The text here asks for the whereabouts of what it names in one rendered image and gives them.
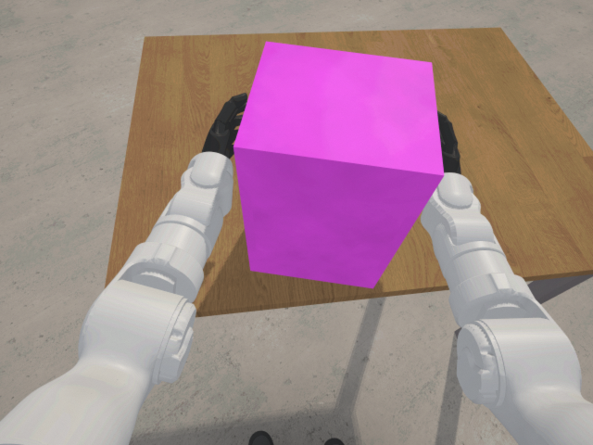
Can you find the robot left upper arm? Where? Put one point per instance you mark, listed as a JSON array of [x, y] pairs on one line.
[[137, 337]]

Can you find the carton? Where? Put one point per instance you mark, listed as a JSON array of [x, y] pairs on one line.
[[336, 156]]

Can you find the robot right forearm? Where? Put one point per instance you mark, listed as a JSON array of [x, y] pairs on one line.
[[482, 284]]

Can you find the robot left hand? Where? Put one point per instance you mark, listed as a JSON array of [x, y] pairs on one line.
[[222, 132]]

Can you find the robot right hand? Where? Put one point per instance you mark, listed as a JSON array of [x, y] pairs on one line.
[[449, 145]]

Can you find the table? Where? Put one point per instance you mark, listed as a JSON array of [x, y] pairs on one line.
[[529, 167]]

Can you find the robot right upper arm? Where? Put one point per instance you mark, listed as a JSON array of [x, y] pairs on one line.
[[525, 372]]

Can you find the robot left forearm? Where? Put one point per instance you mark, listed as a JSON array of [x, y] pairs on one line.
[[174, 255]]

